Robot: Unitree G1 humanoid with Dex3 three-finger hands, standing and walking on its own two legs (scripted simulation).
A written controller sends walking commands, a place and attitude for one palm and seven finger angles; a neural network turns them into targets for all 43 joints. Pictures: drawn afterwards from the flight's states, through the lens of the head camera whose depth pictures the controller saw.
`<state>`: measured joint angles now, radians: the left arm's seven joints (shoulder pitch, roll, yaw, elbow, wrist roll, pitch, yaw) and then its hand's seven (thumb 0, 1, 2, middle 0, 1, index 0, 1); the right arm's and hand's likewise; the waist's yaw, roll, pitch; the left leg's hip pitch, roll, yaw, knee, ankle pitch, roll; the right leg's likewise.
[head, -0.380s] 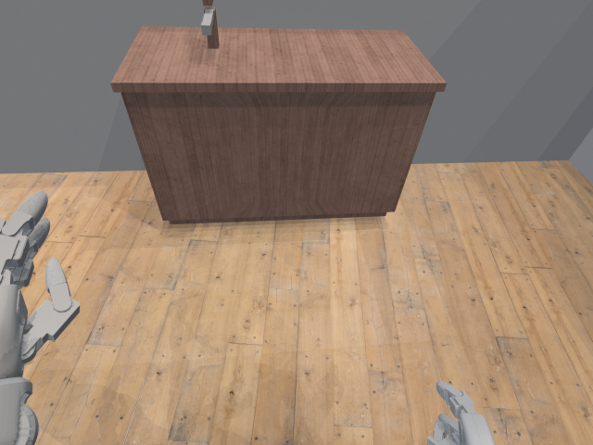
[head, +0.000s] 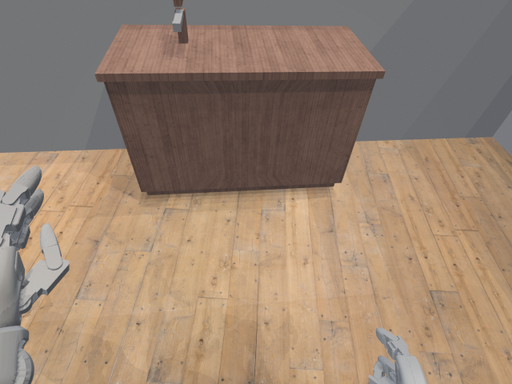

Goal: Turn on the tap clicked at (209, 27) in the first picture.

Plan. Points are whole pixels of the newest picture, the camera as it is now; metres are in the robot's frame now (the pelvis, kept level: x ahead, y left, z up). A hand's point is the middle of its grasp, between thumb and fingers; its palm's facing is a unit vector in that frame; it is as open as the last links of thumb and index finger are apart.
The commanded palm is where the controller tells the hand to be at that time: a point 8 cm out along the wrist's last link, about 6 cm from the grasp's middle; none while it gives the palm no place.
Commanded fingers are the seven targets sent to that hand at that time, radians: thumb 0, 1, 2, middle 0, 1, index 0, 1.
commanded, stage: look at it before walking up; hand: left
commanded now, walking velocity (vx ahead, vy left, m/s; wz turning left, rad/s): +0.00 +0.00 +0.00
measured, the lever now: (177, 26) +1.21 +0.36 +0.07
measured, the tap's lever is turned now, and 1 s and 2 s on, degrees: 0 0 0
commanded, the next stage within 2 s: walk to a spot facing it in 0.02 s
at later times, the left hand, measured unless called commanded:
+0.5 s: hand (22, 254) +0.22 +0.29 +0.16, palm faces +0.55 -0.76 -0.35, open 7.4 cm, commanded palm +0.16 +0.32 +0.18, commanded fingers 0.00 0.90 0.90 -0.20 -0.30 -0.20 -0.30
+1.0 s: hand (50, 225) +0.26 +0.28 +0.16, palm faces +0.67 -0.60 -0.44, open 7.4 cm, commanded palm +0.19 +0.30 +0.18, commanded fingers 0.00 0.90 0.90 -0.20 -0.30 -0.20 -0.30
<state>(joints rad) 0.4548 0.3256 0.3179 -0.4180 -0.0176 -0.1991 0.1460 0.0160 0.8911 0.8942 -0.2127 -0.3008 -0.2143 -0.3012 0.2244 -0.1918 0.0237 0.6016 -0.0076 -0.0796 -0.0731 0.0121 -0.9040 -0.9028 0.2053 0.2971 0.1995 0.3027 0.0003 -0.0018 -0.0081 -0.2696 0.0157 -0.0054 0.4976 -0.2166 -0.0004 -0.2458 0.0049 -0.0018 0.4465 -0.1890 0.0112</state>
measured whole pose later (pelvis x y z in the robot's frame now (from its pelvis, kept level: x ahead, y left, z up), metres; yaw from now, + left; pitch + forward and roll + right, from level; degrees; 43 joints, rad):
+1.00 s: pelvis +0.15 -0.02 +0.00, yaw +23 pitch +0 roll +2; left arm 0.50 0.34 0.35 -0.50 -0.01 -0.21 0.14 0.02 0.89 0.89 -0.22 -0.30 -0.22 -0.30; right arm 0.20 -0.27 -0.05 0.62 -0.02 -0.03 -0.08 0.01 -0.91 -0.90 0.20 0.30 0.20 0.30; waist -0.01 -0.02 0.05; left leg -0.58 0.10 0.08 1.06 -0.32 -0.03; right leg -0.17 -0.12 -0.27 0.51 -0.33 -0.03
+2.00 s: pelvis +0.37 +0.08 -0.02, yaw +46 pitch -1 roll -1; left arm 0.42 0.41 0.42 -0.58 -0.04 -0.21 0.16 0.02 0.89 0.89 -0.21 -0.30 -0.22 -0.30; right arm 0.16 -0.15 -0.02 0.57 0.02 -0.07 -0.03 0.01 -0.91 -0.90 0.20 0.30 0.19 0.30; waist -0.04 -0.03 0.06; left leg -0.39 0.06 0.09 0.64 -0.23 0.03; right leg -0.52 -0.10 -0.08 1.20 -0.47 0.07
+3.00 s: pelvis +0.49 +0.06 -0.01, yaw +55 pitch -1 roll +2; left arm 0.41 0.30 0.32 -0.44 -0.04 -0.16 0.15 0.02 0.89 0.89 -0.21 -0.30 -0.21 -0.30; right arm 0.16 -0.20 0.03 0.62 0.00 -0.05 -0.03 0.01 -0.90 -0.90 0.21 0.30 0.20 0.30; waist 0.03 0.02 0.05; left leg -0.46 0.05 0.04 1.08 -0.41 -0.08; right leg -0.34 0.03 -0.05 0.57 -0.21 -0.09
